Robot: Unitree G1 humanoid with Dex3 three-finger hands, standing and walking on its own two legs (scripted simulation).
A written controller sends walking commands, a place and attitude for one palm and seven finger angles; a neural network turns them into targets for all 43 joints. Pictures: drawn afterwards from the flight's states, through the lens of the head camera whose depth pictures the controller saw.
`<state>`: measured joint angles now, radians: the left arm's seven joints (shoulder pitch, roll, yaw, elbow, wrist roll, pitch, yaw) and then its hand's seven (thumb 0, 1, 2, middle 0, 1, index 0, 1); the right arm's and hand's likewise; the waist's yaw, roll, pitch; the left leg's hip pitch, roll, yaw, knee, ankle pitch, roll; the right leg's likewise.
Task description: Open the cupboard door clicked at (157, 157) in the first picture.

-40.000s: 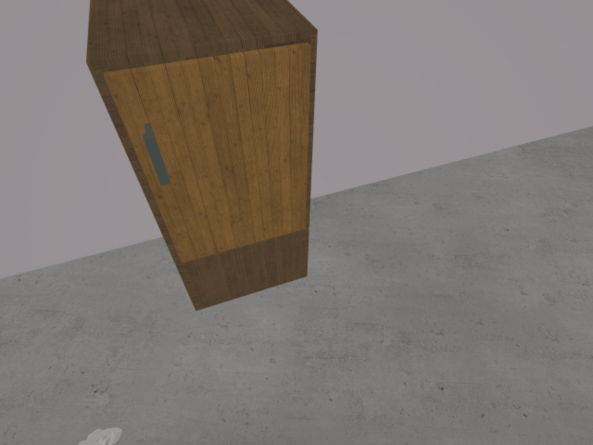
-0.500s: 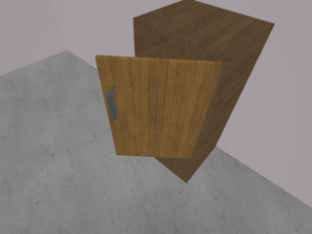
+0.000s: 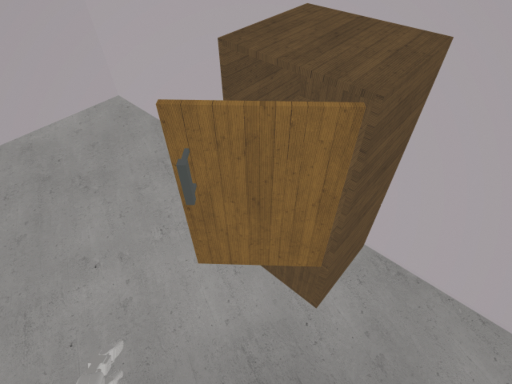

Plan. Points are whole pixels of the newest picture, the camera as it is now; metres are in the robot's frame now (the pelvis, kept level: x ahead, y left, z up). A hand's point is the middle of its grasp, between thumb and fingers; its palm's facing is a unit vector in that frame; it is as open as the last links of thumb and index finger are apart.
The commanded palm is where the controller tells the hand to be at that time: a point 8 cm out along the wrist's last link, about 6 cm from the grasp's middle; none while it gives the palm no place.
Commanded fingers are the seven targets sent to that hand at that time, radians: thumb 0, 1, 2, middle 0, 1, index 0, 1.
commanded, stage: raise the hand with hooked fingers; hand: left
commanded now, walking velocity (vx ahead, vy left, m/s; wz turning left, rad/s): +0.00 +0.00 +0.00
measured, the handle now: (188, 177) +0.55 +0.18 -0.01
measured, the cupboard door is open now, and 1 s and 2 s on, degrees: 39 39 39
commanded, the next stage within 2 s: move the hooked fingers beside the handle in 1.94 s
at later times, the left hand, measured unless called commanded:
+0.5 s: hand (152, 345) +0.19 +0.17 -0.02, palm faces +0.04 -0.99 -0.12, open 10.0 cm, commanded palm +0.16 +0.24 -0.03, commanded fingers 0.00 0.11 0.56 -0.26 -0.81 -0.26 -0.81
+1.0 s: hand (136, 317) +0.23 +0.21 -0.03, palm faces -0.05 -1.00 -0.05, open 13.0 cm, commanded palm +0.21 +0.28 -0.01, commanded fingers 0.00 -0.48 0.31 -0.30 -1.18 -0.30 -1.18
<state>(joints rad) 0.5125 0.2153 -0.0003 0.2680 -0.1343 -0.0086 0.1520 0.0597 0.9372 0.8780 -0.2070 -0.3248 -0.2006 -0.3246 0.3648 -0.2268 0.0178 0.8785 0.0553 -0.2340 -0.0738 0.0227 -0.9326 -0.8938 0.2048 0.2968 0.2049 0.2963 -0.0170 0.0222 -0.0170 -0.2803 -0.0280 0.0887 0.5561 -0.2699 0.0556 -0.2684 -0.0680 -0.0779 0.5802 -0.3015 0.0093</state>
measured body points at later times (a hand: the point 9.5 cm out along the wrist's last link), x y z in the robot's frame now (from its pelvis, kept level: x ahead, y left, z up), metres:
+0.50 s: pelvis +0.00 -0.04 -0.09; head +0.09 -0.03 +0.35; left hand +0.18 +0.22 -0.01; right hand +0.25 -0.24 -0.17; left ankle +0.02 +0.08 -0.73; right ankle +0.01 -0.13 -0.73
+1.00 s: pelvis +0.00 -0.02 -0.07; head +0.07 +0.00 +0.37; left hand +0.23 +0.26 -0.02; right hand +0.17 -0.28 -0.14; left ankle +0.02 +0.08 -0.73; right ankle +0.01 -0.13 -0.73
